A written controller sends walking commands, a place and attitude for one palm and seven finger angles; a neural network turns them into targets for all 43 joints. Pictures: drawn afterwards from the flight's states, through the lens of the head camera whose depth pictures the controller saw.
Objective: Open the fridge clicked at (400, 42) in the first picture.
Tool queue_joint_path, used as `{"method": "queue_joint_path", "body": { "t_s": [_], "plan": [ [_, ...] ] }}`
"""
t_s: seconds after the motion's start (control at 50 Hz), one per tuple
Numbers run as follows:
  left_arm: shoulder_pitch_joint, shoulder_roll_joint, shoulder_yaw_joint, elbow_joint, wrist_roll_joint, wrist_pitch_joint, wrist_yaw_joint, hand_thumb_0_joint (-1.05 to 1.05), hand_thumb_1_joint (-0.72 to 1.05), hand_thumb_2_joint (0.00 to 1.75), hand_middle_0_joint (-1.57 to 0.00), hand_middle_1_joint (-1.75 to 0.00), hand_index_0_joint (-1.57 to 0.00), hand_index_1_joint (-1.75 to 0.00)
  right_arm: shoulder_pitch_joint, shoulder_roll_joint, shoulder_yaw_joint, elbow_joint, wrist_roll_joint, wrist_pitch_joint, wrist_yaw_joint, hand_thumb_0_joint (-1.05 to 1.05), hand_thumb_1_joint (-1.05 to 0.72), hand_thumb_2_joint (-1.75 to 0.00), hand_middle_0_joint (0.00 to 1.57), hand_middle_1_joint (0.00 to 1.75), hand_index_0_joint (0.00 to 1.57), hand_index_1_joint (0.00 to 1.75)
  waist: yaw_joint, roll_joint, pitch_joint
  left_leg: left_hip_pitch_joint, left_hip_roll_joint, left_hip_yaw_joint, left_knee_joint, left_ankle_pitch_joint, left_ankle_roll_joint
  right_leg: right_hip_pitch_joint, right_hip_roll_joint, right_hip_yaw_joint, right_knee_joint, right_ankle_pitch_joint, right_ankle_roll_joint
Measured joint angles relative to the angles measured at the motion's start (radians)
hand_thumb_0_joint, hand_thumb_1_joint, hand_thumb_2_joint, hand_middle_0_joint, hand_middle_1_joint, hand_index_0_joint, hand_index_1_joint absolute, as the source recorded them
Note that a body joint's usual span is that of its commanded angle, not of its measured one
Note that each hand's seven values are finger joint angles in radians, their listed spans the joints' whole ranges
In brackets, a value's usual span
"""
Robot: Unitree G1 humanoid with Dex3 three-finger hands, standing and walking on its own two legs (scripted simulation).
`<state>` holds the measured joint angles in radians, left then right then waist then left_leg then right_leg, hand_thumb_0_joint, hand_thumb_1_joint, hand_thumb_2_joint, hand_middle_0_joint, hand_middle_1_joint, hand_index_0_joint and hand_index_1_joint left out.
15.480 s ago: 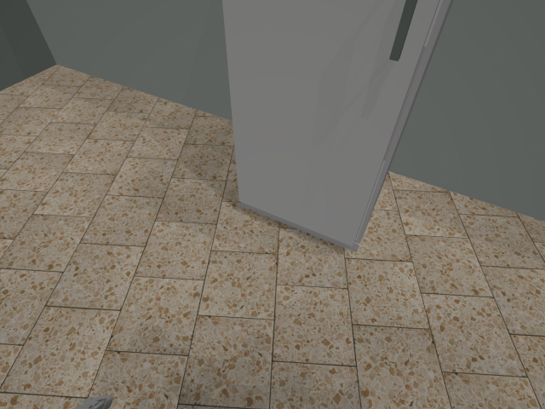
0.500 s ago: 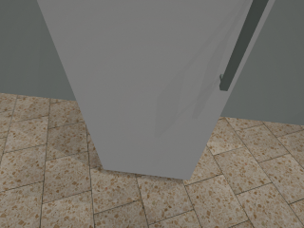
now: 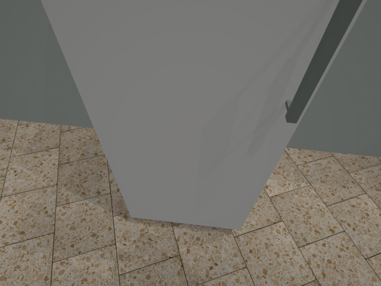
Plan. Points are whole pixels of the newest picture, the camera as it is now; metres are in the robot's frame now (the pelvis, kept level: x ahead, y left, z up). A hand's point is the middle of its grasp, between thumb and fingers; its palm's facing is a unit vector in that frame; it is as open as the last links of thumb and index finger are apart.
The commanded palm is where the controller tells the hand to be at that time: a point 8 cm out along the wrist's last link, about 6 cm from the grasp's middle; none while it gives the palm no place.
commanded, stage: come to a stop and stand still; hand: right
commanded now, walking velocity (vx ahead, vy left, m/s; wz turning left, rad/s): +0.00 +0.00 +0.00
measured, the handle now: (313, 62) +0.46 -0.19 +0.25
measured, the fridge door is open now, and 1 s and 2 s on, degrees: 0 0 0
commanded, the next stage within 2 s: look again from close up in 0.40 s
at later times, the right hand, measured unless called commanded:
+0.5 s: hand out of the picture +0.04 -0.18 -0.17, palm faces +0.01 +0.97 -0.23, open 7.4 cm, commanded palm none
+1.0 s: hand out of the picture +0.02 -0.16 -0.17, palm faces +0.04 +0.98 -0.21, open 7.4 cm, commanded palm none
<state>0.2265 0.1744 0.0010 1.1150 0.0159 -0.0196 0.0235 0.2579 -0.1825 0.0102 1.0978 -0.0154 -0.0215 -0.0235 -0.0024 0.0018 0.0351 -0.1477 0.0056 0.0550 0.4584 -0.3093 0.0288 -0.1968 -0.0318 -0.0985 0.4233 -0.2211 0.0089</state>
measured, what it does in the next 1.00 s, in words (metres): stands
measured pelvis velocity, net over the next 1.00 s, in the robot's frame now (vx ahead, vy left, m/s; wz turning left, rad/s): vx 0.02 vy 0.02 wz -0.01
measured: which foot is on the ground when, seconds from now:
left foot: down 0.00-1.00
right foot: down 0.00-1.00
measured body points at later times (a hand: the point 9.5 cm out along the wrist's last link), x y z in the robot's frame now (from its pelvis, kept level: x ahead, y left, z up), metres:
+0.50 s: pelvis +0.02 +0.02 +0.00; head +0.04 +0.02 +0.45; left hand +0.06 +0.25 -0.16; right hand +0.04 -0.23 -0.15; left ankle -0.04 +0.09 -0.74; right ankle +0.00 -0.12 -0.74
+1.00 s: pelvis +0.02 +0.02 +0.00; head +0.03 +0.02 +0.45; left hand +0.04 +0.25 -0.16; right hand +0.02 -0.22 -0.16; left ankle -0.04 +0.09 -0.74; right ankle +0.00 -0.12 -0.74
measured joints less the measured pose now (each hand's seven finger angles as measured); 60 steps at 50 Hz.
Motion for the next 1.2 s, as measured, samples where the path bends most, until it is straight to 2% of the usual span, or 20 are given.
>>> {"method": "queue_joint_path", "body": {
  "t_s": [0.44,1.2],
  "plan": [
    [-0.032,0.023,-0.006,0.009,0.001,0.007,0.005,0.00,0.91,0.90,-0.20,-0.30,-0.20,-0.30,-0.020,-0.019,-0.004,-0.006,0.001,0.001,0.002,0.00,-0.91,-0.90,0.20,0.30,0.20,0.30,-0.003,0.006,-0.006,0.051,-0.018,0.013,-0.037,-0.012,0.019,0.040,-0.015,0.014,-0.021,-0.014,0.024],
    [0.013,-0.019,-0.008,0.039,0.000,0.007,0.012,0.00,0.91,0.90,-0.20,-0.30,-0.20,-0.30,0.031,0.013,-0.005,0.020,0.003,0.001,-0.003,0.00,-0.91,-0.90,0.20,0.30,0.20,0.30,-0.008,0.013,-0.008,0.071,-0.024,0.026,-0.058,-0.003,0.022,0.048,-0.019,0.027,-0.027,-0.008,0.028]
  ]
}}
